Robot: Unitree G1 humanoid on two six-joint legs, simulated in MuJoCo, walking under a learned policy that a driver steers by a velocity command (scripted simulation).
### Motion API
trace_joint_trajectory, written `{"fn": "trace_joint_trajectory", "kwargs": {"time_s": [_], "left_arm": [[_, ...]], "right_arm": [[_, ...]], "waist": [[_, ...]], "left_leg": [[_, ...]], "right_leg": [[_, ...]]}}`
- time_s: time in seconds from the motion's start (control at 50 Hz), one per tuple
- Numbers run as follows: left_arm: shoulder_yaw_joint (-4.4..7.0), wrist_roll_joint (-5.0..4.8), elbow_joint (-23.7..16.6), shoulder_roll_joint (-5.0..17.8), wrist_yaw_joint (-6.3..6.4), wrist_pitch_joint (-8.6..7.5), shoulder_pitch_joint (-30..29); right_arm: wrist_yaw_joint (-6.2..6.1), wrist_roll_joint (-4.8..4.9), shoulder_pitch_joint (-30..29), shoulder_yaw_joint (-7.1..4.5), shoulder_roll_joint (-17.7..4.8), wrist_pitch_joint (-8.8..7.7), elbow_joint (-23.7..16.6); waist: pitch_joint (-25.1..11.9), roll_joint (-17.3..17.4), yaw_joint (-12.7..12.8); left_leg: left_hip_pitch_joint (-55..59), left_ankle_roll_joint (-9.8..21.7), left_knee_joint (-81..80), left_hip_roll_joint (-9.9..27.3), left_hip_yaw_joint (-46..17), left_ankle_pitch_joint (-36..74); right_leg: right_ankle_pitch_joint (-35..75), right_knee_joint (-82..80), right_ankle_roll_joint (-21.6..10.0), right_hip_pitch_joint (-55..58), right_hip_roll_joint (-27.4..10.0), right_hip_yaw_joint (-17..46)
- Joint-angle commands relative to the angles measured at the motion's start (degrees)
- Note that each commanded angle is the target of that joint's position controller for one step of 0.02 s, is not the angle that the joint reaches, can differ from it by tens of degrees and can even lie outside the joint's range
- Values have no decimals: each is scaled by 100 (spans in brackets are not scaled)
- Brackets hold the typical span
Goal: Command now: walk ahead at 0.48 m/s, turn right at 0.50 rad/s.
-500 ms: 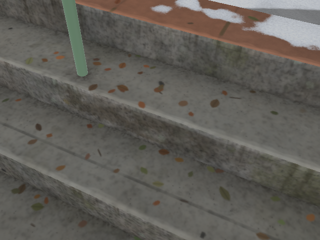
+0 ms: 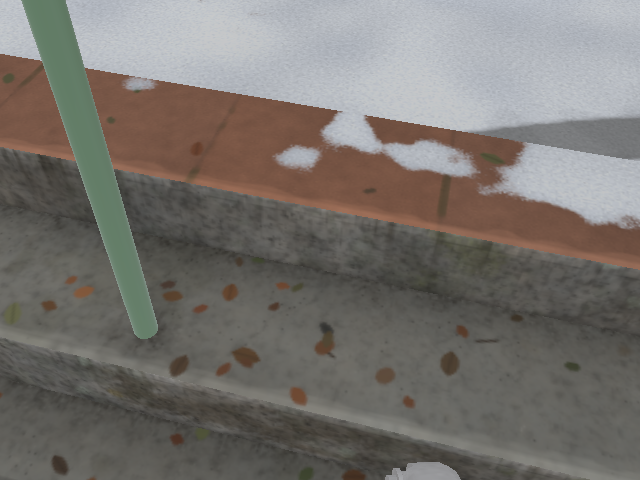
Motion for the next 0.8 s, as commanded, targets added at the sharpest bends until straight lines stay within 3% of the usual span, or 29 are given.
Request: {"fn": "trace_joint_trajectory", "kwargs": {"time_s": [0.02,0.08,0.12,0.14,0.16,0.18,0.2,0.22,0.24,0.26,0.28,0.3,0.32,0.36,0.38,0.42,0.44,0.48,0.52,0.6,0.62,0.66,0.68,0.7,0.72,0.74,0.76,0.78,0.8], "left_arm": [[-147,-7,-487,-279,105,170,-278],[-276,-98,-906,-297,64,237,-1032],[-266,-140,-1090,-237,-46,337,-1264],[-316,-112,-1169,-183,-94,385,-1367],[-326,-71,-1211,-170,-141,395,-1547],[-367,-173,-1042,-204,-163,379,-1335],[-403,-246,-819,-201,-133,382,-857],[-363,-290,-688,-118,-89,420,-299],[-210,-169,-457,250,-78,408,746],[-96,-95,-338,579,-121,312,1167],[69,-103,-462,852,-185,220,1050],[329,-167,-351,1448,-82,335,890],[362,-66,-600,1452,-27,325,549],[269,-30,27,1060,58,87,979],[242,8,242,836,70,-42,1003],[138,146,590,555,-9,-180,1146],[179,109,773,729,-75,-281,1295],[156,1,879,734,-151,-392,1649],[115,92,1066,857,-242,-502,2215],[154,1,1254,1055,-113,-371,2808],[209,-50,1079,1088,-21,-242,2795],[321,-88,587,1369,68,-196,1762],[440,-128,368,1582,66,-197,1522],[606,-203,171,1951,56,-304,1105],[613,-287,78,1940,-80,-513,775],[549,-184,-96,1411,-296,-716,374],[369,-173,-501,542,-375,-684,1078],[375,37,-447,675,-415,-544,1363],[379,172,-397,600,-377,-354,1308]], "right_arm": [[-19,13,-6,-76,-564,-214,-142],[-119,52,545,22,-293,-136,-9],[-333,39,832,-44,-560,-74,6],[-449,50,858,-101,-874,-49,-115],[-535,57,935,-88,-860,-6,-164],[-633,265,425,5,-735,17,-405],[-695,431,468,-44,-957,57,-542],[-754,477,563,-139,-1376,29,-693],[-698,540,286,-186,-1533,72,-889],[-538,586,217,-224,-1623,85,-1047],[-419,376,231,-242,-1532,40,-1251],[-162,200,-917,-239,-1187,20,-2069],[-15,-122,-1240,-146,-824,-128,-2452],[90,-105,-1346,7,-347,-229,-2722],[16,-97,-1524,111,-85,-168,-2886],[-78,-53,-1334,235,43,52,-2813],[-172,-143,-1365,307,216,151,-2813],[-252,-114,-1838,349,119,249,-2943],[-357,-112,-2921,524,498,259,-3390],[-310,-141,-4211,667,496,257,-4169],[-210,-112,-4266,685,454,347,-4280],[-212,70,-3121,595,544,413,-3747],[-301,226,-2248,354,110,443,-3390],[-347,367,-1350,122,-343,474,-3199],[-374,262,-797,-66,-797,397,-2986],[-408,190,-480,-220,-1104,300,-2685],[-441,82,-795,-287,-1456,317,-2566],[-432,187,-1372,-245,-908,388,-2693],[-410,344,-1617,-125,-400,357,-2532]], "waist": [[623,44,269],[763,124,173],[676,769,130],[534,878,-11],[548,690,-112],[361,420,135],[-80,535,251],[-474,929,409],[-1132,1571,731],[-1494,1682,758],[-1496,1460,712],[-1231,-1029,799],[-1365,-98,548],[-450,616,108],[1,893,-100],[148,757,-262],[252,639,-293],[664,763,-191],[675,409,120],[588,-175,469],[208,-10,500],[-969,-227,-221],[-1806,-447,-585],[-2389,-586,-1137],[-2521,-114,-1505],[-2297,701,-1599],[-2630,2329,-670],[-2497,1394,-357],[-1572,679,-47]], "left_leg": [[332,-122,-2447,1299,-1058,801],[786,-416,-2717,878,-444,834],[1343,-143,-2978,942,-382,1581],[1635,146,-3535,1056,-184,2675],[1839,210,-3586,981,-14,3414],[1624,111,-3229,825,506,5982],[1362,244,-2631,873,574,9104],[1478,321,-1901,1250,331,10924],[1982,375,-530,1448,146,12071],[2040,413,733,1462,3,11509],[1003,388,2223,1286,-204,8555],[-2234,-168,5367,-747,-521,1879],[-2939,-91,7171,-694,-2036,1647],[-3638,56,7639,-443,-2139,2206],[-3975,80,7897,-385,-2072,2104],[-4567,118,8615,-334,-1982,1529],[-4860,194,8579,-223,-1996,1383],[-5240,109,7743,21,-1812,967],[-6233,128,8881,-123,-1264,159],[-6453,213,7088,80,-1194,-585],[-5101,197,5766,81,-990,-314],[-1411,405,4395,-342,-589,98],[-321,529,4202,-507,-789,-91],[339,526,3235,-462,-1222,-50],[876,414,1576,-513,-1086,504],[1712,686,438,212,-2339,1052],[2113,1578,-983,2131,-5599,4453],[1414,1834,-950,2197,-5929,4112],[688,1631,-605,1990,-5262,2646]], "right_leg": [[-732,1132,-214,-1158,6,14],[-956,-304,-280,-1301,-102,-381],[-1318,-711,-250,-1339,-338,-469],[-1905,-1192,-256,-1089,-423,-1164],[-2157,-1725,-306,-746,-568,-1344],[-2402,-2819,-468,476,-396,-1737],[-2518,-3668,-515,1979,22,-2239],[-2646,-4024,-566,2826,244,-2292],[-3009,-4621,-731,3546,496,-1894],[-3005,-5638,-852,4157,680,-1420],[-3586,-6721,-1007,4909,566,190],[-4551,-8896,-1987,5779,-906,4330],[-4354,-10052,-1905,5628,-1359,5844],[-3325,-9927,-1269,5011,-1243,4684],[-2130,-9448,-1304,4513,-1128,3978],[-1301,-9464,-1056,4551,-799,2833],[-748,-9324,-882,4592,-651,2254],[-489,-9361,-765,4359,-507,1742],[259,-9732,-768,4724,-725,1966],[27,-10364,-658,5195,-525,2041],[909,-11083,-813,4954,-694,1963],[5496,-10754,-554,4155,-833,1104],[7790,-9740,-368,4718,-855,1120],[8459,-8646,-269,5156,-946,1402],[7958,-7428,-161,5506,-673,1285],[3419,-5285,139,4465,98,1177],[-1147,-2743,621,2827,870,1106],[-1080,-1418,642,2544,462,955],[-647,-1077,607,2154,152,634]]}}
Velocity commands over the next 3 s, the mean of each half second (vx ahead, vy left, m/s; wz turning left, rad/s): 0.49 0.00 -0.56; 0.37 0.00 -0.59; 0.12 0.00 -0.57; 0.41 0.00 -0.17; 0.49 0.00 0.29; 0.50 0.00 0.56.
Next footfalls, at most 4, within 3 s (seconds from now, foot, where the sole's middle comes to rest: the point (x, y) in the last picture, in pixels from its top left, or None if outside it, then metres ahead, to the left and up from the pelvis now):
0.26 right None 0.31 -0.04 -0.59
0.74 left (313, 326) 0.68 0.04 -0.43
1.16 right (486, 351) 0.64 -0.26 -0.43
1.68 left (413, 176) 0.91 -0.14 -0.26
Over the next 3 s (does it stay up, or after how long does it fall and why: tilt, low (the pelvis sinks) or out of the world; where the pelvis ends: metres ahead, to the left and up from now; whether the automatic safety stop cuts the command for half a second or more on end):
stays up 1.36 -0.58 0.52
